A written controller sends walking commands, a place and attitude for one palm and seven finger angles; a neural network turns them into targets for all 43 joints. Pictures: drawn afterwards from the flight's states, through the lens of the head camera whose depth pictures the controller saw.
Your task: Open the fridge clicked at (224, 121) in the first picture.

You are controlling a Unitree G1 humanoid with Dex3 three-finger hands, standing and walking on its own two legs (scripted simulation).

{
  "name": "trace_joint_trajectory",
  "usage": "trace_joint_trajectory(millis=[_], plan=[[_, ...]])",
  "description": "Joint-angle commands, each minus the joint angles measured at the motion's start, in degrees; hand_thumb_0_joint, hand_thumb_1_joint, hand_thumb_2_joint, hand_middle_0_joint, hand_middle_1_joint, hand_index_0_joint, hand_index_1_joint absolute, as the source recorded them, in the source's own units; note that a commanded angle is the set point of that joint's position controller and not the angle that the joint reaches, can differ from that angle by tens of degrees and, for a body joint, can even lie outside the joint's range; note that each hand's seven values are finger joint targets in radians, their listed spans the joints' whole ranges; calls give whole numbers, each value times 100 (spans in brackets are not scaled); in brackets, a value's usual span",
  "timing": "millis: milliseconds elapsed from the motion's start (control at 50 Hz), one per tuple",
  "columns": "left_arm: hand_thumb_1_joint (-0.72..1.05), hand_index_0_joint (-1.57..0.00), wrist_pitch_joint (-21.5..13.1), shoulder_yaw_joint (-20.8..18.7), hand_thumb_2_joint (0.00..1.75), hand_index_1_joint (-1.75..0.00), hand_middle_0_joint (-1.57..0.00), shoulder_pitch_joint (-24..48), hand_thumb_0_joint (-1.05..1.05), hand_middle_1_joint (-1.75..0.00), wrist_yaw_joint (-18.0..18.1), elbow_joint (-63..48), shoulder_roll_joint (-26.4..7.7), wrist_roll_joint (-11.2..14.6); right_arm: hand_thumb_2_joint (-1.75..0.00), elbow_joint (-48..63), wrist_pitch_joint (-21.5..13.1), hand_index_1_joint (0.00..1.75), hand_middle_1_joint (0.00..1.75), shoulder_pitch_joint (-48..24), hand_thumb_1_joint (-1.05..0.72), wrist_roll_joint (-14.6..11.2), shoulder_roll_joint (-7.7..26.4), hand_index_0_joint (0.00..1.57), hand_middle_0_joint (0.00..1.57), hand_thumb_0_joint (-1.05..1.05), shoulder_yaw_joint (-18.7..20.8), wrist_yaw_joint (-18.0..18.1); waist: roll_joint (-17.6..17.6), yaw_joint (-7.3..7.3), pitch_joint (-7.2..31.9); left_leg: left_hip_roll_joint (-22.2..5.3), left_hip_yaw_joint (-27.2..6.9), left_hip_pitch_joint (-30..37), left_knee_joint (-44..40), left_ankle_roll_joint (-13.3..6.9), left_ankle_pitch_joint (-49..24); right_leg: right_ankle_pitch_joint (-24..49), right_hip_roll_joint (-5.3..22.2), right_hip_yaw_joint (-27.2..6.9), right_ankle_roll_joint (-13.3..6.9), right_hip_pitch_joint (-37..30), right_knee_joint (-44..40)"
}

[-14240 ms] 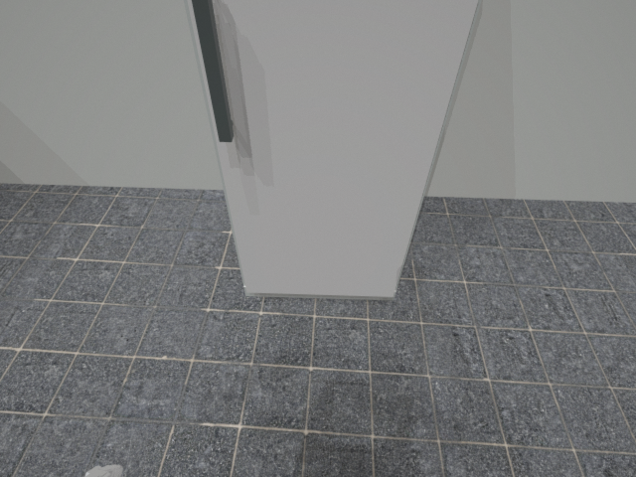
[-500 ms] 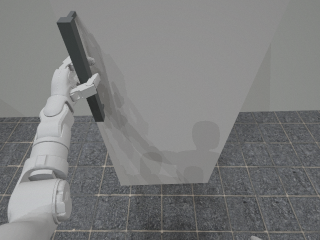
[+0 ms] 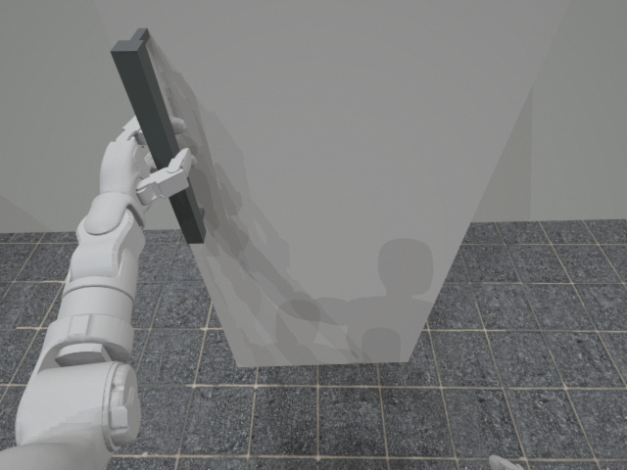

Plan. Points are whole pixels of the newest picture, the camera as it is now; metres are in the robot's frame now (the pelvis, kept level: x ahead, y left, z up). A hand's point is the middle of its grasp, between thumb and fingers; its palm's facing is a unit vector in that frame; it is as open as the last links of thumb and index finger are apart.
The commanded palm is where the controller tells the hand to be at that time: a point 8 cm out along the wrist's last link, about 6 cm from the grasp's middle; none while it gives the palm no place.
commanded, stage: grip the handle and tug to test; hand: left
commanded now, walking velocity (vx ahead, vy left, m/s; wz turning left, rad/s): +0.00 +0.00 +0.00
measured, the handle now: (173, 152) +0.49 +0.20 +0.16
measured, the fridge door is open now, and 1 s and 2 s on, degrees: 0 14 48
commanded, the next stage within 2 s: pull the door a little, standing still in 0.28 s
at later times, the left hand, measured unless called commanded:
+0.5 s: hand (177, 176) +0.43 +0.18 +0.17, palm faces +0.05 -1.00 +0.01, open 6.3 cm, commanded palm +0.39 +0.23 +0.17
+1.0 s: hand (178, 240) +0.33 +0.15 +0.16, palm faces +0.10 -0.98 -0.17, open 7.0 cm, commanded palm +0.29 +0.21 +0.16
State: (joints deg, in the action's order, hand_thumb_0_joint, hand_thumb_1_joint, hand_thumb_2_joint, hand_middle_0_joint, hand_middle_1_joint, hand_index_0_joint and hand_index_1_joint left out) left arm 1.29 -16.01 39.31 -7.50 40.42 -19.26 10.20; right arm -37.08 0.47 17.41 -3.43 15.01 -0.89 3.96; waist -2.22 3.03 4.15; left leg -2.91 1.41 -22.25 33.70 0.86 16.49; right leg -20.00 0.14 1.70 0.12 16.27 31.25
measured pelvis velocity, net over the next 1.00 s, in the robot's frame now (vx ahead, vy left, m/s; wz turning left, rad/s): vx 0.02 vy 0.00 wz -0.02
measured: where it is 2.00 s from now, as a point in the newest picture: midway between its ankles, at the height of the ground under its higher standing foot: outside the picture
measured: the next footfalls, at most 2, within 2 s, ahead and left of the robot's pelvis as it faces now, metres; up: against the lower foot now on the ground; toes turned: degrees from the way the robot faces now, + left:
left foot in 1.72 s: -0.12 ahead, +0.02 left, +0.00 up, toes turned +25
right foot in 1.96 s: +0.02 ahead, -0.35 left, +0.00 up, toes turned +31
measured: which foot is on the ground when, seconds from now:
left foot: down 0.00-1.00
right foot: down 0.00-1.00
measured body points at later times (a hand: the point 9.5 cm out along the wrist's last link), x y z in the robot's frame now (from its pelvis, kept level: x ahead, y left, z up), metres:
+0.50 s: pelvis +0.02 +0.00 +0.00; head +0.03 -0.01 +0.45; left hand +0.42 +0.23 +0.17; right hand +0.14 -0.25 -0.10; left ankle +0.00 +0.13 -0.73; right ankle -0.05 -0.12 -0.73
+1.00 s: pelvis +0.02 +0.00 +0.01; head +0.02 -0.03 +0.46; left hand +0.32 +0.21 +0.17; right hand +0.20 -0.24 -0.08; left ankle +0.01 +0.13 -0.73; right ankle -0.05 -0.12 -0.73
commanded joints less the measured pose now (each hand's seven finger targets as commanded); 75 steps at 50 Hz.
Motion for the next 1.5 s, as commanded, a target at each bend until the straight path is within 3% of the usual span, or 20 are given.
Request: trace_joint_trajectory(millis=[0,340,420,440,480,560,800,820,840,860,920,980,1040,1140,1220,1300,1380,1420,1460,1480], plan=[[90,-45,-394,18,90,-140,-45,2107,0,-140,-178,-1691,-900,97,-90,771,-242,30,30,-204,-90,13,721,20,20,0,298,59,-73,-143,1965,259,-66,1586,-76,-299,-2524,3119,-176,94,-103,-319,-171],[90,-45,210,-245,90,-140,-45,542,0,-140,-122,-3093,-953,202,-90,1014,-223,30,30,-416,-90,29,700,20,20,0,321,23,155,-373,1937,221,11,1755,-160,-313,-3442,3949,-163,141,-64,-871,-206],[90,-45,391,-191,90,-140,-45,1319,0,-140,-55,-2954,-955,150,-90,887,-180,30,30,-417,-90,33,689,20,20,0,307,99,174,-163,1710,236,11,1769,-183,-305,-3154,3810,-168,121,-51,-595,-289],[90,-45,378,-218,90,-140,-45,1227,0,-140,-43,-3052,-972,157,-90,901,-179,30,30,-409,-90,45,694,20,20,0,311,105,123,-214,1773,234,10,1802,-172,-314,-3259,3847,-163,117,-66,-699,-288],[90,-45,413,-212,90,-140,-45,932,0,-140,-43,-3160,-901,139,-90,942,-166,30,30,-455,-90,51,654,20,20,0,300,85,-159,-300,1948,236,-1,1935,-144,-300,-3658,4044,-133,113,-76,-764,-223],[90,-45,351,-218,90,-140,-45,304,0,-140,-75,-3517,-835,185,-90,1053,-173,30,30,-559,-90,62,625,20,20,0,301,36,60,-402,2081,200,-18,2001,-201,-301,-3875,4198,-125,144,-63,-986,-211],[90,-45,702,-66,90,-140,-45,-2504,0,-140,-69,-5905,-326,380,-90,1477,-344,30,30,-1198,-90,37,436,20,20,0,166,-77,91,-618,1544,175,75,1965,-500,-254,-3631,4200,-93,256,-43,-1186,-331],[90,-45,759,-69,90,-140,-45,-2431,0,-140,-43,-6091,-367,375,-90,1460,-356,30,30,-1228,-90,44,445,20,20,0,154,-72,81,-593,1458,190,85,1943,-513,-248,-3538,4199,-89,256,-40,-1156,-355],[90,-45,33,-560,90,-140,-45,-615,0,-140,641,-6294,-1819,-418,-90,1505,-328,30,30,-934,-90,119,473,20,20,0,32,82,-96,-241,385,155,157,1793,-294,-318,-3156,4022,188,-68,153,-316,-866],[90,-45,-173,37,90,-140,-45,-1642,0,-140,814,-5608,-732,-423,-90,1189,-274,30,30,-1060,-90,249,439,20,20,0,117,93,358,-254,704,109,59,1905,-161,-343,-3230,4151,224,47,146,-435,-830],[90,-45,-432,448,90,-140,-45,-2367,0,-140,999,-6016,-505,-567,-90,1316,-20,30,30,-1044,-90,317,480,20,20,0,172,72,106,-214,1332,5,49,2473,-94,-351,-4569,4896,194,196,186,-620,-316],[90,-45,-568,540,90,-140,-45,-2538,0,-140,1115,-6429,-420,-568,-90,1424,132,30,30,-1181,-90,329,400,20,20,0,159,59,-104,-201,1557,-160,-124,2730,-257,-352,-5090,3915,74,225,190,-544,-158],[90,-45,-644,568,90,-140,-45,-2760,0,-140,1219,-6617,-432,-582,-90,1475,177,30,30,-1296,-90,353,351,20,20,0,131,66,-194,-203,1300,-257,-184,2622,-495,-330,-4748,2839,6,196,194,-388,-461],[90,-45,-742,727,90,-140,-45,-3065,0,-140,1290,-6791,-315,-647,-90,1504,219,30,30,-1234,-90,389,234,20,20,0,116,20,-48,-101,1247,-128,-220,2240,-395,-252,-4349,3532,161,253,182,-565,-563],[90,-45,-774,951,90,-140,-45,-2961,0,-140,1271,-6972,-113,-631,-90,1476,153,30,30,-1325,-90,341,111,20,20,0,122,47,105,-26,971,-122,-411,1796,-761,-206,-2756,1932,91,241,227,-235,-783],[90,-45,-717,1186,90,-140,-45,-2998,0,-140,1256,-7215,59,-584,-90,1397,78,30,30,-1491,-90,330,124,20,20,0,129,104,-535,11,540,-326,-1083,889,-1718,-288,-565,160,-143,100,189,-257,-621],[90,-45,-661,1296,90,-140,-45,-3255,0,-140,1225,-7448,181,-646,-90,1314,27,30,30,-1700,-90,367,83,20,20,0,206,139,-741,-86,506,-487,-1537,-141,-2265,-452,696,-289,-247,-26,86,-989,-245],[90,-45,-656,1355,90,-140,-45,-3373,0,-140,1209,-7547,209,-698,-90,1220,-58,30,30,-1762,-90,366,-25,20,20,0,234,145,-144,-155,548,-194,-1177,-284,-1735,-326,784,-494,-31,-275,1,-1005,-914],[90,-45,-654,1475,90,-140,-45,-3176,0,-140,1252,-7940,222,-771,-90,1022,-160,30,30,-1597,-90,327,-157,20,20,0,275,181,1018,-73,721,451,-91,650,309,36,216,-1546,939,-549,-327,263,-2081],[90,-45,-636,1419,90,-140,-45,-3138,0,-140,1277,-7924,195,-874,-90,948,-231,30,30,-1484,-90,380,-115,20,20,0,305,206,1186,-128,717,505,101,310,1415,92,403,-1361,1278,-457,-531,326,-2176]])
